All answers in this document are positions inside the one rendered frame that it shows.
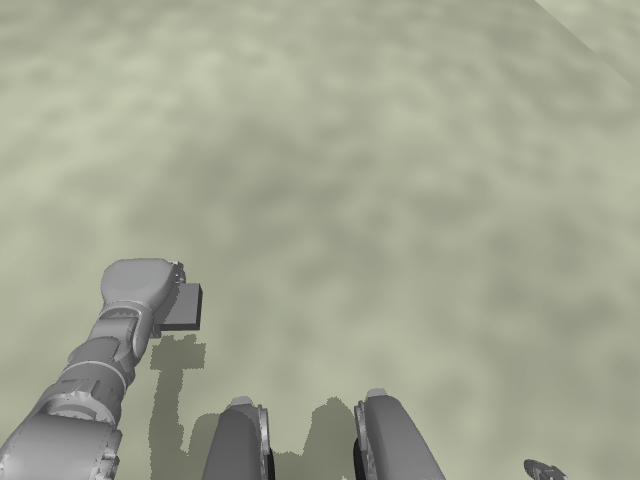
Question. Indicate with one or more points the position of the left robot hand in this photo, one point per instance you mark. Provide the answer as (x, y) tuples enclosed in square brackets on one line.
[(147, 282)]

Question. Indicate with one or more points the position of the left robot arm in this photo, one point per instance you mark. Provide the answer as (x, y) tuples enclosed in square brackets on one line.
[(71, 432)]

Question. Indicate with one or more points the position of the small box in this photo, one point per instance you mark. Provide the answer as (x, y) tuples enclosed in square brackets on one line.
[(181, 311)]

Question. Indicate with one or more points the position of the right robot hand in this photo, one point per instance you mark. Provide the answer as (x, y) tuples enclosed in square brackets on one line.
[(540, 471)]

